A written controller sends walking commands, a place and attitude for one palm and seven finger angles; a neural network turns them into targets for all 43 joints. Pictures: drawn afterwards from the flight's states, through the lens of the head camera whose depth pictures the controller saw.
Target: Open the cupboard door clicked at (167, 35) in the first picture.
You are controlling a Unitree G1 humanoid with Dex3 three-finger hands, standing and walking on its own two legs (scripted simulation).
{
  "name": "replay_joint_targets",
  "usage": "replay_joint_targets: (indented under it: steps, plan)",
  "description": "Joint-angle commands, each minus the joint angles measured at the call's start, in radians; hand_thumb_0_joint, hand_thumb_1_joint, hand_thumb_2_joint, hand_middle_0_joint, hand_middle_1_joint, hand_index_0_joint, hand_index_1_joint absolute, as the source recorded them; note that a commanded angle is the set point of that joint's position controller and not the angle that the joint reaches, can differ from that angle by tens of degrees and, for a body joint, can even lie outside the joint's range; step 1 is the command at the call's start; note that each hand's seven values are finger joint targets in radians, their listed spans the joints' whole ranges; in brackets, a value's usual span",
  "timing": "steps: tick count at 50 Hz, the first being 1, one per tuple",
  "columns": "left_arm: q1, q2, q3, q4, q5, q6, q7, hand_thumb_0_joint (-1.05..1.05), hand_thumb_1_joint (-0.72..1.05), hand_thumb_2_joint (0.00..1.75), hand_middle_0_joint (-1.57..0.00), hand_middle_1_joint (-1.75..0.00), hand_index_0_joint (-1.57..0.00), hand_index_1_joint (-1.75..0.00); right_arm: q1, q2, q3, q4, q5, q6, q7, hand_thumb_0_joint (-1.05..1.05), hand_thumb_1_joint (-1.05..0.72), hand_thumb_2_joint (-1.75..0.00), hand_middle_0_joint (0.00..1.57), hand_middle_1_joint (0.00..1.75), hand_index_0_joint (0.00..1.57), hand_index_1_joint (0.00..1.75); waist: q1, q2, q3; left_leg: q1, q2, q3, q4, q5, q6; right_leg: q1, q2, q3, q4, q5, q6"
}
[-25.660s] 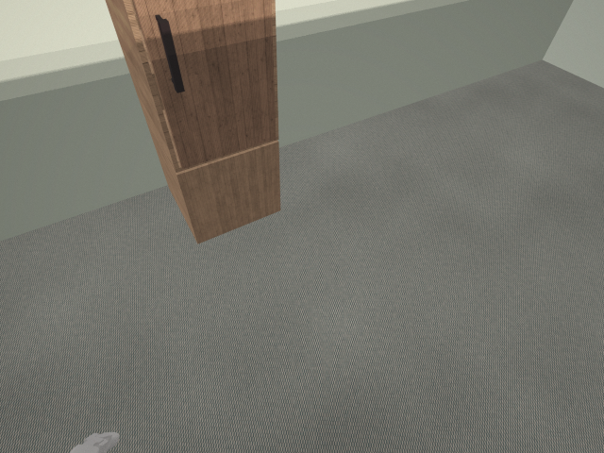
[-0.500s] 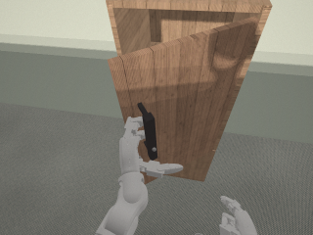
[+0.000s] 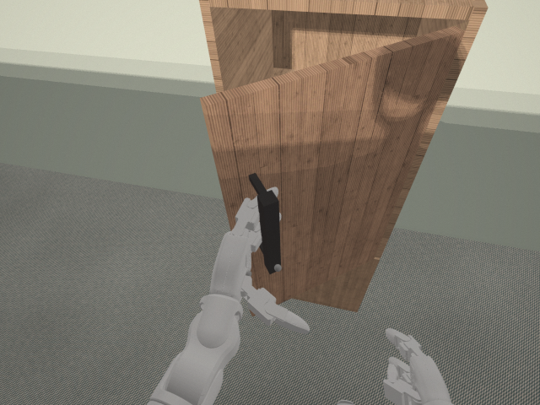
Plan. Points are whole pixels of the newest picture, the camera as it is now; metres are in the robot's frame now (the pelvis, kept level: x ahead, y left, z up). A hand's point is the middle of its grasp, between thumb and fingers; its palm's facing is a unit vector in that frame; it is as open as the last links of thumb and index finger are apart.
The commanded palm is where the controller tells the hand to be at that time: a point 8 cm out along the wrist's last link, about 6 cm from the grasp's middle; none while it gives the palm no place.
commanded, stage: slide the hand sideways off the handle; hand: left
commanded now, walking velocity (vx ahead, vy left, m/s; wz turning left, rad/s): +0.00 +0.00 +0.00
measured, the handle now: (264, 227) +0.36 +0.04 +0.07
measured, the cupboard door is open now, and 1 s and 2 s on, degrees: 39 41 41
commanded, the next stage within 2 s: draw the hand back to the body in 1.06 s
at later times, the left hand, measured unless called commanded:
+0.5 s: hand (254, 294) +0.25 +0.04 +0.08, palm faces -0.23 -0.97 -0.02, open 16.4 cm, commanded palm +0.22 +0.10 +0.08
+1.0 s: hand (214, 308) +0.23 +0.09 +0.07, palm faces -0.21 -0.98 -0.03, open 16.3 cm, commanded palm +0.20 +0.15 +0.08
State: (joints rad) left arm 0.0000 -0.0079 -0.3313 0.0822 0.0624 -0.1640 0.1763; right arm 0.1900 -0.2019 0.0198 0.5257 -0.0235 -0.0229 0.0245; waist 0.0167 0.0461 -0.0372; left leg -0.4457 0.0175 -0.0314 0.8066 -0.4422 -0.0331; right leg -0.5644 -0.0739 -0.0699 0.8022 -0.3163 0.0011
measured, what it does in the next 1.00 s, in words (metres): stands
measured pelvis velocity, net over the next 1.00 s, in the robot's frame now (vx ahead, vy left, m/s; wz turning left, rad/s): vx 0.03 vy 0.01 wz -0.02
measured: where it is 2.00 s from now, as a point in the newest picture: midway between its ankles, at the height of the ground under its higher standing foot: outside the picture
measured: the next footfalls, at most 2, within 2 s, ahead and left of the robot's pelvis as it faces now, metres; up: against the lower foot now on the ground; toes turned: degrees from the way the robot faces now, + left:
none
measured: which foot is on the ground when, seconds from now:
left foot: down 0.00-1.00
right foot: down 0.00-1.00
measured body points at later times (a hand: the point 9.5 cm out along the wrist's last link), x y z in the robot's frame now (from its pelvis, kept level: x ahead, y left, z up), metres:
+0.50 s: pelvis +0.01 +0.01 -0.01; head +0.04 -0.01 +0.44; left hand +0.25 +0.09 +0.08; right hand +0.19 -0.20 -0.08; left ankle -0.02 +0.14 -0.70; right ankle +0.05 -0.12 -0.70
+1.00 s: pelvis +0.03 +0.01 -0.02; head +0.07 +0.00 +0.43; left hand +0.23 +0.15 +0.08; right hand +0.20 -0.20 -0.09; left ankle -0.02 +0.14 -0.70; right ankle +0.05 -0.12 -0.70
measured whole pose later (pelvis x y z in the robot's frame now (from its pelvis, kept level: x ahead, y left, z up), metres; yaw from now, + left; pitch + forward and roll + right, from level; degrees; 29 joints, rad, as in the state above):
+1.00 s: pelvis +0.03 +0.01 -0.02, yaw -1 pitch +8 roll +0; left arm 0.49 0.14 -0.16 -0.37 -0.07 -0.17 -0.12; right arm 0.28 -0.22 0.04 0.40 0.01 -0.14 -0.01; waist 0.00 0.04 -0.07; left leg -0.54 0.02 -0.02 0.95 -0.55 -0.02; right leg -0.66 -0.07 -0.05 0.93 -0.41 0.02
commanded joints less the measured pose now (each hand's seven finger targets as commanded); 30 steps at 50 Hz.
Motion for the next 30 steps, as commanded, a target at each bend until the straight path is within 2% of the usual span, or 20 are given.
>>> replay_joint_targets:
  steps: [1, 2, 4, 6, 7, 8, 11, 12, 13, 16, 17, 18, 19, 22, 23, 25, 27, 28, 30]
  plan:
    - [-0.233, -0.12, -0.107, -0.263, -0.083, -0.103, -0.236, 0.0, -0.5, 0.3, -0.15, -0.3, -0.15, -0.3, -0.046, -0.078, -0.021, -0.195, 0.026, -0.095, -0.018, 0.0, -0.9, -0.9, 0.2, 0.3, 0.2, 0.3, -0.072, -0.117, -0.21, -0.038, -0.053, 0.018, -0.114, 0.125, 0.055, 0.185, 0.044, 0.022, -0.1, 0.115, -0.029]
    - [-0.195, -0.116, -0.084, -0.266, -0.097, -0.096, -0.221, 0.0, -0.5, 0.3, -0.15, -0.3, -0.15, -0.3, -0.049, -0.08, -0.021, -0.199, 0.031, -0.105, -0.015, 0.0, -0.9, -0.9, 0.2, 0.3, 0.2, 0.3, -0.057, -0.122, -0.199, -0.043, -0.052, 0.013, -0.124, 0.119, 0.051, 0.184, 0.046, 0.017, -0.101, 0.084, -0.031]
    - [-0.148, -0.103, -0.047, -0.285, -0.105, -0.081, -0.184, 0.0, -0.5, 0.3, -0.15, -0.3, -0.15, -0.3, -0.051, -0.084, -0.022, -0.21, 0.031, -0.116, -0.01, 0.0, -0.9, -0.9, 0.2, 0.3, 0.2, 0.3, -0.042, -0.148, -0.198, -0.055, -0.049, 0.01, -0.134, 0.105, 0.047, 0.184, 0.047, 0.013, -0.104, 0.052, -0.027]
    - [-0.106, -0.091, -0.035, -0.312, -0.082, -0.072, -0.153, 0.0, -0.5, 0.3, -0.15, -0.3, -0.15, -0.3, -0.046, -0.083, -0.025, -0.218, 0.027, -0.119, -0.004, 0.0, -0.9, -0.9, 0.2, 0.3, 0.2, 0.3, -0.031, -0.154, -0.208, -0.059, -0.048, 0.014, -0.134, 0.116, 0.047, 0.191, 0.046, 0.016, -0.099, 0.06, -0.027]
    - [-0.09, -0.062, -0.021, -0.321, -0.063, -0.069, -0.142, 0.0, -0.5, 0.3, -0.15, -0.3, -0.15, -0.3, -0.043, -0.087, -0.027, -0.219, 0.025, -0.118, -0.004, 0.0, -0.9, -0.9, 0.2, 0.3, 0.2, 0.3, -0.022, -0.145, -0.215, -0.056, -0.048, 0.018, -0.132, 0.137, 0.048, 0.198, 0.046, 0.019, -0.092, 0.084, -0.029]
    - [-0.083, -0.056, -0.018, -0.342, -0.053, -0.068, -0.135, 0.0, -0.5, 0.3, -0.15, -0.3, -0.15, -0.3, -0.04, -0.082, -0.027, -0.222, 0.022, -0.119, -0.002, 0.0, -0.9, -0.9, 0.2, 0.3, 0.2, 0.3, -0.023, -0.141, -0.221, -0.053, -0.046, 0.019, -0.132, 0.145, 0.048, 0.199, 0.046, 0.018, -0.085, 0.1, -0.029]
    - [0.011, -0.034, -0.002, -0.383, -0.035, -0.066, -0.132, 0.0, -0.5, 0.3, -0.15, -0.3, -0.15, -0.3, -0.039, -0.079, -0.027, -0.237, 0.019, -0.114, -0.001, 0.0, -0.9, -0.9, 0.2, 0.3, 0.2, 0.3, -0.007, -0.156, -0.223, -0.068, -0.046, 0.031, -0.129, 0.156, 0.047, 0.223, 0.045, 0.025, -0.08, 0.124, -0.03]
    - [0.048, -0.01, 0.013, -0.38, -0.026, -0.064, -0.132, 0.0, -0.5, 0.3, -0.15, -0.3, -0.15, -0.3, -0.042, -0.084, -0.027, -0.237, 0.02, -0.11, -0.004, 0.0, -0.9, -0.9, 0.2, 0.3, 0.2, 0.3, -0.001, -0.158, -0.215, -0.072, -0.044, 0.031, -0.129, 0.156, 0.046, 0.217, 0.047, 0.024, -0.078, 0.119, -0.032]
    - [0.04, -0.02, 0.005, -0.398, -0.027, -0.062, -0.133, 0.0, -0.5, 0.3, -0.15, -0.3, -0.15, -0.3, -0.045, -0.08, -0.023, -0.241, 0.02, -0.109, -0.005, 0.0, -0.9, -0.9, 0.2, 0.3, 0.2, 0.3, -0.01, -0.149, -0.196, -0.074, -0.044, 0.031, -0.128, 0.145, 0.046, 0.206, 0.046, 0.025, -0.078, 0.113, -0.03]
    - [0.066, 0.001, 0.021, -0.44, -0.031, -0.058, -0.133, 0.0, -0.5, 0.3, -0.15, -0.3, -0.15, -0.3, -0.048, -0.078, -0.019, -0.244, 0.02, -0.111, -0.01, 0.0, -0.9, -0.9, 0.2, 0.3, 0.2, 0.3, -0.007, -0.118, -0.185, -0.076, -0.045, 0.033, -0.123, 0.123, 0.044, 0.194, 0.048, 0.027, -0.078, 0.084, -0.03]
    - [0.111, 0.014, 0.037, -0.447, -0.031, -0.057, -0.131, 0.0, -0.5, 0.3, -0.15, -0.3, -0.15, -0.3, -0.048, -0.082, -0.02, -0.247, 0.02, -0.109, -0.013, 0.0, -0.9, -0.9, 0.2, 0.3, 0.2, 0.3, 0.003, -0.125, -0.193, -0.073, -0.044, 0.033, -0.124, 0.138, 0.043, 0.199, 0.05, 0.024, -0.075, 0.095, -0.032]
    - [0.121, 0.004, 0.031, -0.461, -0.036, -0.055, -0.132, 0.0, -0.5, 0.3, -0.15, -0.3, -0.15, -0.3, -0.05, -0.077, -0.017, -0.249, 0.021, -0.108, -0.013, 0.0, -0.9, -0.9, 0.2, 0.3, 0.2, 0.3, -0.003, -0.102, -0.189, -0.072, -0.044, 0.036, -0.121, 0.136, 0.042, 0.194, 0.049, 0.023, -0.072, 0.098, -0.03]
    - [0.111, 0.012, 0.036, -0.477, -0.044, -0.055, -0.132, 0.0, -0.5, 0.3, -0.15, -0.3, -0.15, -0.3, -0.046, -0.077, -0.016, -0.249, 0.02, -0.11, -0.016, 0.0, -0.9, -0.9, 0.2, 0.3, 0.2, 0.3, -0.011, -0.112, -0.185, -0.076, -0.045, 0.034, -0.116, 0.127, 0.043, 0.188, 0.049, 0.023, -0.074, 0.092, -0.027]
    - [0.152, 0.045, 0.065, -0.52, -0.055, -0.064, -0.141, 0.0, -0.5, 0.3, -0.15, -0.3, -0.15, -0.3, -0.044, -0.082, -0.016, -0.249, 0.017, -0.119, -0.026, 0.0, -0.9, -0.9, 0.2, 0.3, 0.2, 0.3, -0.011, -0.132, -0.201, -0.076, -0.045, 0.032, -0.105, 0.14, 0.045, 0.196, 0.051, 0.026, -0.07, 0.105, -0.025]
    - [0.18, 0.041, 0.066, -0.534, -0.061, -0.067, -0.148, 0.0, -0.5, 0.3, -0.15, -0.3, -0.15, -0.3, -0.039, -0.082, -0.016, -0.252, 0.018, -0.122, -0.027, 0.0, -0.9, -0.9, 0.2, 0.3, 0.2, 0.3, -0.01, -0.116, -0.203, -0.073, -0.043, 0.032, -0.102, 0.156, 0.043, 0.196, 0.052, 0.021, -0.059, 0.126, -0.026]
    - [0.191, 0.033, 0.043, -0.574, -0.067, -0.074, -0.165, 0.0, -0.5, 0.3, -0.15, -0.3, -0.15, -0.3, -0.026, -0.08, -0.017, -0.255, 0.018, -0.133, -0.026, 0.0, -0.9, -0.9, 0.2, 0.3, 0.2, 0.3, -0.023, -0.091, -0.209, -0.064, -0.044, 0.03, -0.087, 0.18, 0.043, 0.183, 0.052, 0.015, -0.046, 0.162, -0.024]
    - [0.252, 0.049, 0.055, -0.577, -0.072, -0.076, -0.183, 0.0, -0.5, 0.3, -0.15, -0.3, -0.15, -0.3, -0.016, -0.088, -0.019, -0.254, 0.019, -0.14, -0.028, 0.0, -0.9, -0.9, 0.2, 0.3, 0.2, 0.3, -0.022, -0.101, -0.215, -0.066, -0.042, 0.028, -0.075, 0.208, 0.043, 0.179, 0.054, 0.013, -0.035, 0.189, -0.023]
    - [0.262, 0.053, 0.059, -0.578, -0.074, -0.074, -0.194, 0.0, -0.5, 0.3, -0.15, -0.3, -0.15, -0.3, -0.008, -0.089, -0.02, -0.254, 0.019, -0.143, -0.027, 0.0, -0.9, -0.9, 0.2, 0.3, 0.2, 0.3, -0.027, -0.083, -0.209, -0.071, -0.041, 0.027, -0.073, 0.212, 0.039, 0.173, 0.053, 0.009, -0.026, 0.195, -0.022]
    - [0.27, 0.06, 0.059, -0.59, -0.077, -0.07, -0.208, 0.0, -0.5, 0.3, -0.15, -0.3, -0.15, -0.3, -0.007, -0.091, -0.019, -0.262, 0.021, -0.148, -0.029, 0.0, -0.9, -0.9, 0.2, 0.3, 0.2, 0.3, -0.031, -0.1, -0.188, -0.085, -0.042, 0.021, -0.066, 0.194, 0.039, 0.153, 0.054, 0.007, -0.022, 0.174, -0.02]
